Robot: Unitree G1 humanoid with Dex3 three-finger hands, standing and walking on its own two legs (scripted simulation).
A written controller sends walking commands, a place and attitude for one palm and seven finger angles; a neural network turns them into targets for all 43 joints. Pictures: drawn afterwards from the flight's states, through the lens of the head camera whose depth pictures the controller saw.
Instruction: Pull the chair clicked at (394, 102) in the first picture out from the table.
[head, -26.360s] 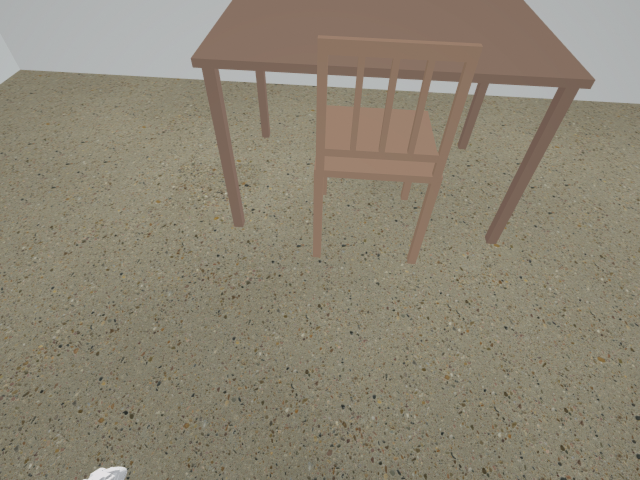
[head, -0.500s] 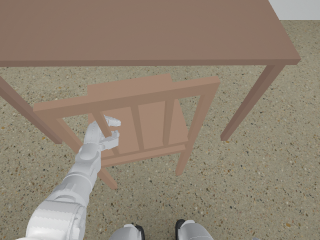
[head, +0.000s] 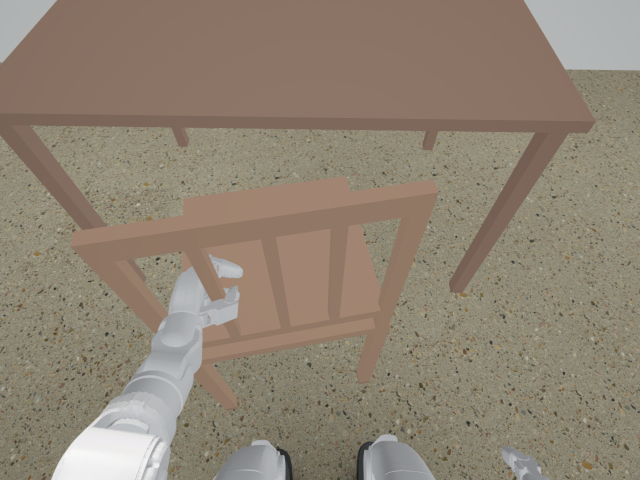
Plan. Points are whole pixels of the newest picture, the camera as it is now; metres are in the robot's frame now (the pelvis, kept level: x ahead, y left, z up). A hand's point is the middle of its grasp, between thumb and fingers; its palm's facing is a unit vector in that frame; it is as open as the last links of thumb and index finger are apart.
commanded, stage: step backward, pulling the chair out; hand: left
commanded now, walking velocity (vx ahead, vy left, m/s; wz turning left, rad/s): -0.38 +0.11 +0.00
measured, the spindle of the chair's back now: (278, 286) +0.38 +0.08 -0.06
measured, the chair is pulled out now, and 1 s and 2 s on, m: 0.21 0.30 0.43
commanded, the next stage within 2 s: none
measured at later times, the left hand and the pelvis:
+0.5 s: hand (221, 322) +0.32 +0.16 -0.05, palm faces +0.05 -0.98 -0.20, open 5.3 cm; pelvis -0.05 +0.01 +0.00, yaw +1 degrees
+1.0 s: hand (211, 366) +0.26 +0.16 -0.05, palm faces +0.04 -0.98 -0.22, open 5.3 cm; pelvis -0.11 +0.02 +0.01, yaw +0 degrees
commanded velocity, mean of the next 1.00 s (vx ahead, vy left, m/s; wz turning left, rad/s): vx -0.38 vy -0.02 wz -0.01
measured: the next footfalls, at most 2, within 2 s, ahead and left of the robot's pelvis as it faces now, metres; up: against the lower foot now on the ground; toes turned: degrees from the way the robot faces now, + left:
left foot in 0.24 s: +0.01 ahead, +0.16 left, +0.00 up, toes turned +3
right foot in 0.36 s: +0.05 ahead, -0.12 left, +0.00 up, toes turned -2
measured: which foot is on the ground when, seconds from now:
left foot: down 0.00-0.04, up 0.06-0.22, down 0.24-1.00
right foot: down 0.00-0.28, up 0.30-0.34, down 0.36-1.00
